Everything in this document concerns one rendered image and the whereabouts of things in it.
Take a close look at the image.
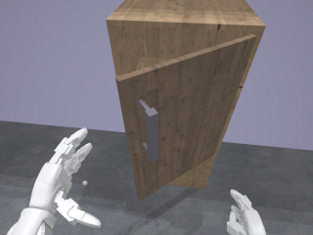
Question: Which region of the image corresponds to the robot left forearm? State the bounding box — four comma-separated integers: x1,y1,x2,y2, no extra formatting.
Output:
7,207,57,235

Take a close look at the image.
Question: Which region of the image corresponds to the handle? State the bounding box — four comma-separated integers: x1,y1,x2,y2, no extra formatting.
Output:
138,99,158,163

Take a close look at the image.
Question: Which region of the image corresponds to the cupboard door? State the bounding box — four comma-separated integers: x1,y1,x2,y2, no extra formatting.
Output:
115,34,257,201

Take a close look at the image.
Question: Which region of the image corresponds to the robot right hand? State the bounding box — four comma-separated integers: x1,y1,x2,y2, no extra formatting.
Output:
227,189,266,235

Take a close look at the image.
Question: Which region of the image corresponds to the robot left hand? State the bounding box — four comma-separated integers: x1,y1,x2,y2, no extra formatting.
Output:
29,127,102,228

